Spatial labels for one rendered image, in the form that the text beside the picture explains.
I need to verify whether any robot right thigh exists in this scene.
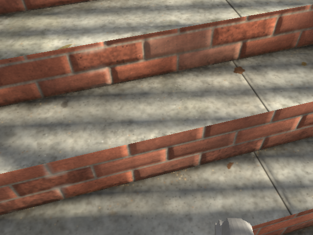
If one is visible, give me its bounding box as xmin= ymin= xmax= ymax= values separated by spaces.
xmin=214 ymin=217 xmax=254 ymax=235

